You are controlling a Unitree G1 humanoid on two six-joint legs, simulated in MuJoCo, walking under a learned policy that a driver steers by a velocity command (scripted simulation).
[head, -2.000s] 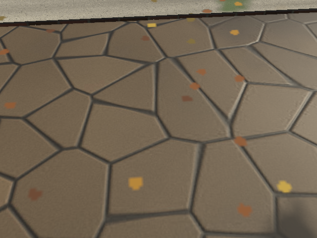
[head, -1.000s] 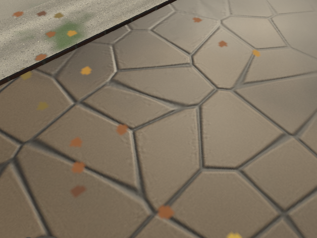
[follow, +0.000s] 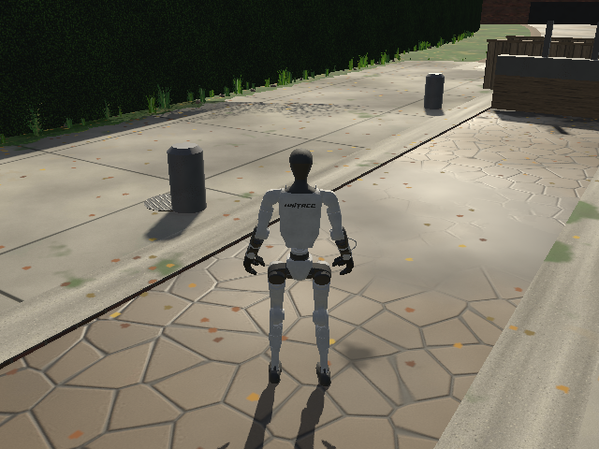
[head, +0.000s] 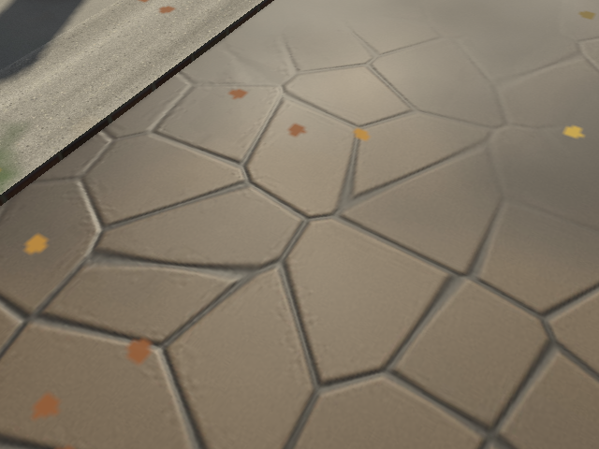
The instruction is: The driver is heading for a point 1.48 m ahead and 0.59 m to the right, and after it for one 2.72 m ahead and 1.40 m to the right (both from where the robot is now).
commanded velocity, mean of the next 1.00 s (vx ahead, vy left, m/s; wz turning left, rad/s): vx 0.00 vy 0.00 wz -0.51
